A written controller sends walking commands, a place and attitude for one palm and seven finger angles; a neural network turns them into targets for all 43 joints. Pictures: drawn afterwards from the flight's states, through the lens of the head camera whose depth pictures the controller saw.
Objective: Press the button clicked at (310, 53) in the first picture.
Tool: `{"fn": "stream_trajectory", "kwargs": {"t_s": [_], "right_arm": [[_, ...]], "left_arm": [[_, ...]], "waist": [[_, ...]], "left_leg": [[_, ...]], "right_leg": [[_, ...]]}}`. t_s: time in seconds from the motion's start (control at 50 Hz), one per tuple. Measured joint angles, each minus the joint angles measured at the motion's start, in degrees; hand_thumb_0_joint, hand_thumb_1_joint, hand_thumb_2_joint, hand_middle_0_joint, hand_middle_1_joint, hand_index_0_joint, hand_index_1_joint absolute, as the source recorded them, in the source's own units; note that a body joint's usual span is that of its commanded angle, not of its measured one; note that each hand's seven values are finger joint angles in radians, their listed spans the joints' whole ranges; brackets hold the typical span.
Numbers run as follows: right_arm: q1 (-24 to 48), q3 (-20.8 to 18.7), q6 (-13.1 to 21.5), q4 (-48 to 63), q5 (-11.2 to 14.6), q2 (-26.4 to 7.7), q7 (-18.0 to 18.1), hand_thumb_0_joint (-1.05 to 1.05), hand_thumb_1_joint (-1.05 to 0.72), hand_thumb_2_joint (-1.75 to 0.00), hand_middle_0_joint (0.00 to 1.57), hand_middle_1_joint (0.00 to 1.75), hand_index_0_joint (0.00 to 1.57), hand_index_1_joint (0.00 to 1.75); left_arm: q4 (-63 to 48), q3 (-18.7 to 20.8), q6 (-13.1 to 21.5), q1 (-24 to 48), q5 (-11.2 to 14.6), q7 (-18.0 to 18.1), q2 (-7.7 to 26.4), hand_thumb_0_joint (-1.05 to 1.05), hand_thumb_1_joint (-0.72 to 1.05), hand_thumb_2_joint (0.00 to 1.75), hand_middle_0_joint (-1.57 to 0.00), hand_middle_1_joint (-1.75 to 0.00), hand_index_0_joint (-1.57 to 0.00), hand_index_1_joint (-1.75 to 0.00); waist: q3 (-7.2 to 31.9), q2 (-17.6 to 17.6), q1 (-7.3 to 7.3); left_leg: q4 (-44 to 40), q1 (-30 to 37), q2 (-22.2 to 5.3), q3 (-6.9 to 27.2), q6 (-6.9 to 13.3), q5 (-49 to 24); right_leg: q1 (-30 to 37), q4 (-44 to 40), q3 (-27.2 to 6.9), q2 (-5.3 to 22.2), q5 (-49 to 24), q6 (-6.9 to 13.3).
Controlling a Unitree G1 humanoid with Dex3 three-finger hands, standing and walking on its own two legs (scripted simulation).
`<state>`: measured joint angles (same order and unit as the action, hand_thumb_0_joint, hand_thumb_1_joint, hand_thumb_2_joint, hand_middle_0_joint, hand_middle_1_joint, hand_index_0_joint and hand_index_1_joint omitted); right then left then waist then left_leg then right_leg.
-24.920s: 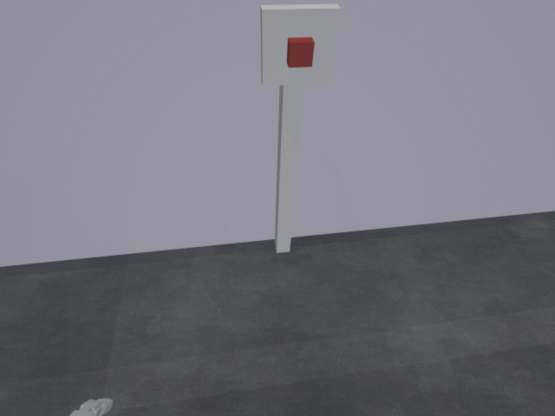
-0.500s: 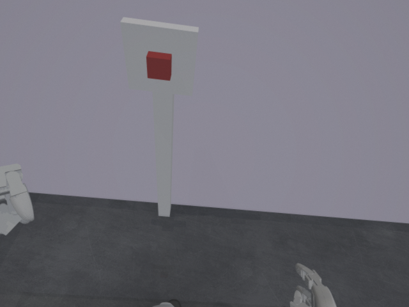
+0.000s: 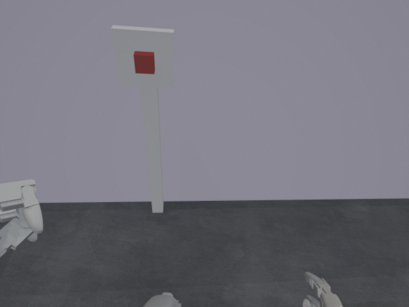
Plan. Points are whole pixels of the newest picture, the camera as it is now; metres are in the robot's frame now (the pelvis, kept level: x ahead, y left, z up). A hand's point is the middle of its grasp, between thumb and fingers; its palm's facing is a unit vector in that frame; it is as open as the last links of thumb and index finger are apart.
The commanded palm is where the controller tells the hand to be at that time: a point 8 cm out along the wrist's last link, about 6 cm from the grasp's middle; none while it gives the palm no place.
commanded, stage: stop stepping back and stand still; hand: left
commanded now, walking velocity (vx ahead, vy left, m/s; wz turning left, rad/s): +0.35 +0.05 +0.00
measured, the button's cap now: (144, 62) +0.77 +0.22 +0.14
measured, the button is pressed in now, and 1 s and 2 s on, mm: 0 0 0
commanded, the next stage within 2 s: let the arm hang, fingers relaxed in 1.86 s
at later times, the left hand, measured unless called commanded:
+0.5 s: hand out of the picture +0.10 +0.26 +0.19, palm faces +0.42 -0.74 -0.53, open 3.1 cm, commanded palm +0.05 +0.29 +0.19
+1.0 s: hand (6, 257) +0.14 +0.26 +0.17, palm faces +0.38 -0.80 -0.47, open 3.1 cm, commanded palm +0.08 +0.30 +0.19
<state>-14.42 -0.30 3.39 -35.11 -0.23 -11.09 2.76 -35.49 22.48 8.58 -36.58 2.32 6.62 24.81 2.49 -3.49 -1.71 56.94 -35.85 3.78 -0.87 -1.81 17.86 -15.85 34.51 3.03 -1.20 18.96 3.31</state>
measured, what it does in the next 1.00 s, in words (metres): steps on the spot: left foot, then right foot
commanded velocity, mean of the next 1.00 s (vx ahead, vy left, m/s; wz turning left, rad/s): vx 0.11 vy -0.01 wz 0.00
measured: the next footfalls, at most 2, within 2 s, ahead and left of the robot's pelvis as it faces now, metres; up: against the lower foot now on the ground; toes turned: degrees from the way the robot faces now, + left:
left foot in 0.18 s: -0.02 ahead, +0.15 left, -0.01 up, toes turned +2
right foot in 0.50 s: -0.02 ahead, -0.09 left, -0.01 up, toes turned -1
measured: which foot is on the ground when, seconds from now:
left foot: up 0.00-0.16, down 0.18-0.48, up 0.50-0.72, down 0.74-1.00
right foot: down 0.00-0.18, up 0.20-0.48, down 0.50-1.00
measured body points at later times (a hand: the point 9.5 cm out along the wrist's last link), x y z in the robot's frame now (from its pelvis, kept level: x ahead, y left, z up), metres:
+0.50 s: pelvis -0.07 +0.01 +0.00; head -0.09 +0.01 +0.45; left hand +0.07 +0.30 +0.21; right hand +0.06 -0.20 -0.10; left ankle -0.06 +0.15 -0.72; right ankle -0.08 -0.09 -0.73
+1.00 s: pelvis -0.04 +0.01 +0.00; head -0.03 +0.02 +0.45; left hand +0.11 +0.30 +0.19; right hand +0.14 -0.20 -0.08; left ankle -0.02 +0.14 -0.73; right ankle -0.06 -0.09 -0.73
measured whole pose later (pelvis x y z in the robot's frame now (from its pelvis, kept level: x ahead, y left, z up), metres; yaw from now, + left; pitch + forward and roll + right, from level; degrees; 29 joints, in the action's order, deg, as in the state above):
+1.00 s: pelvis -0.04 +0.01 +0.00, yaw +2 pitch +0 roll -1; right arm -11.1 0.3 6.0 -34.2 0.6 -10.4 2.3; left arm -32.5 20.6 13.6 -37.3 1.4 8.0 20.9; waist -0.5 1.1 -0.7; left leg 33.5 -18.3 -2.4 -1.0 0.2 15.2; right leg -12.1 29.6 4.0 -1.0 18.1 1.6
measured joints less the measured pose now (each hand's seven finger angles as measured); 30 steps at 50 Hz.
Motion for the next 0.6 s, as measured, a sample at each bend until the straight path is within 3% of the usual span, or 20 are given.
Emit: {"fn": "stream_trajectory", "kwargs": {"t_s": [0.02, 0.06, 0.12, 0.18, 0.24, 0.3, 0.34, 0.42, 0.46, 0.5, 0.54, 0.6], "right_arm": [[-0.66, -0.16, -0.61, -1.17, -0.09, -0.24, -0.01, 0.02, -0.90, -0.90, 0.20, 0.30, 0.20, 0.30], [-2.05, -0.17, -1.15, -2.78, -0.49, -0.49, 0.42, 0.02, -0.90, -0.90, 0.20, 0.30, 0.20, 0.30], [-3.26, -0.42, 0.68, -3.46, -0.81, -1.16, 1.43, 0.02, -0.90, -0.90, 0.20, 0.30, 0.20, 0.30], [-2.87, -0.78, 3.50, -2.06, -0.86, -3.00, 2.55, 0.02, -0.90, -0.90, 0.20, 0.30, 0.20, 0.30], [-0.38, -0.97, 4.61, -2.25, -0.75, -0.63, 2.38, 0.02, -0.90, -0.90, 0.20, 0.30, 0.20, 0.30], [-1.29, -0.07, 5.35, -1.91, -0.46, 2.40, 0.23, 0.02, -0.90, -0.90, 0.20, 0.30, 0.20, 0.30], [-2.50, 0.68, 5.35, -1.78, -0.33, 3.58, -0.83, 0.02, -0.90, -0.90, 0.20, 0.30, 0.20, 0.30], [-4.25, 1.46, 3.68, -1.51, -0.83, 4.04, -0.70, 0.02, -0.90, -0.90, 0.21, 0.30, 0.20, 0.30], [-4.55, 1.40, 2.68, -1.37, -0.95, 3.77, -0.06, 0.02, -0.90, -0.90, 0.21, 0.30, 0.20, 0.30], [-4.17, 1.23, 1.91, -1.06, -0.59, 3.43, 0.33, 0.02, -0.90, -0.90, 0.21, 0.30, 0.20, 0.30], [-1.32, 0.37, 0.96, -3.24, -0.38, 1.24, 0.55, 0.02, -0.90, -0.90, 0.21, 0.30, 0.20, 0.30], [0.75, -0.68, 0.59, -5.82, -0.30, -1.00, 0.37, 0.02, -0.90, -0.90, 0.21, 0.30, 0.20, 0.30]], "left_arm": [[-1.23, -0.28, 0.34, -1.57, -0.21, -0.19, -0.72, 0.01, 0.88, 0.90, -1.31, -1.50, -1.30, -1.49], [-1.70, -0.46, 1.89, -3.52, -0.71, 0.06, -1.95, 0.01, 0.88, 0.90, -1.31, -1.50, -1.30, -1.49], [0.75, -0.92, 2.94, -1.35, -1.71, 1.26, -3.13, 0.01, 0.88, 0.90, -1.31, -1.50, -1.31, -1.49], [2.45, -1.83, 2.77, 5.05, -1.99, 2.94, -3.75, 0.01, 0.88, 0.90, -1.31, -1.50, -1.31, -1.50], [4.50, -1.24, 2.60, 9.50, -2.59, 3.63, -3.20, 0.01, 0.88, 0.90, -1.31, -1.50, -1.31, -1.50], [2.97, -0.30, 2.91, 7.01, -2.82, 2.62, -2.00, 0.01, 0.89, 0.90, -1.31, -1.50, -1.31, -1.50], [0.61, -0.22, 3.98, 3.99, -2.78, 2.10, -1.46, 0.02, 0.89, 0.90, -1.31, -1.50, -1.31, -1.50], [-0.70, -0.07, 5.64, -1.64, -2.66, 1.70, -0.90, 0.01, 0.89, 0.90, -1.31, -1.50, -1.31, -1.50], [0.97, 0.35, 5.39, -2.07, -2.60, 1.73, -0.14, 0.01, 0.88, 0.90, -1.31, -1.50, -1.31, -1.50], [2.31, 1.45, 4.63, -0.78, -2.52, 1.98, 1.51, 0.01, 0.88, 0.90, -1.31, -1.50, -1.31, -1.50], [5.02, -0.06, 4.05, 2.76, -2.16, 1.56, -0.97, 0.01, 0.88, 0.90, -1.31, -1.50, -1.31, -1.49], [6.95, -1.80, 3.45, 3.35, -1.79, 1.46, -4.89, 0.01, 0.88, 0.90, -1.31, -1.50, -1.31, -1.49]], "waist": [[1.34, -0.80, 1.05], [4.14, -1.76, 2.58], [5.65, -1.69, 3.49], [3.60, 0.21, 2.40], [-0.10, -1.71, 0.67], [0.41, -1.43, -1.56], [0.98, -0.47, -1.79], [2.23, 2.68, -0.42], [2.45, 4.07, 0.11], [2.43, 2.97, 0.68], [-0.06, 4.89, 2.05], [-1.22, 5.08, 2.82]], "left_leg": [[7.19, -1.09, -0.17, -0.28, -0.02, -0.46], [11.05, 0.52, -2.35, -0.94, 0.59, -0.87], [-1.77, 9.17, -5.73, -1.39, 2.47, 2.00], [-22.37, 20.43, -7.36, -0.58, 4.14, 4.84], [-21.32, 20.58, -5.23, -0.90, 2.62, 2.11], [-24.11, 21.68, -5.48, -0.06, 2.57, -0.95], [-26.45, 22.25, -6.37, 0.53, 2.51, -2.36], [-28.58, 21.98, -8.32, 0.67, 2.04, -3.23], [-26.46, 20.29, -8.82, 0.91, 1.92, -1.76], [-19.00, 15.58, -7.66, 0.43, 2.79, 3.60], [-5.85, 10.53, -7.20, 2.42, 2.93, 6.29], [3.23, 7.41, -5.64, 1.61, 2.29, 4.19]], "right_leg": [[-0.80, -0.62, -0.23, 0.79, -0.86, -0.08], [-1.97, -3.04, 0.43, 2.11, -0.81, -0.67], [-3.57, -5.43, 2.78, 3.55, -1.08, -0.70], [-7.15, -0.04, 4.54, 4.14, 0.18, -1.74], [-13.09, 18.20, -0.31, 3.26, 6.30, -2.82], [-16.96, 30.32, 0.05, 1.50, 2.65, -3.36], [-16.63, 28.63, 1.65, 1.36, 0.28, -3.50], [-9.77, 14.62, 4.19, 1.29, 2.87, -3.09], [-3.75, 6.47, 4.95, 0.97, 5.76, -2.62], [1.33, -2.46, 2.34, 1.59, 6.61, -0.63], [-0.07, -0.31, 2.78, 1.19, -0.49, -0.44], [1.26, -0.64, 2.58, 1.80, -0.52, -1.47]]}}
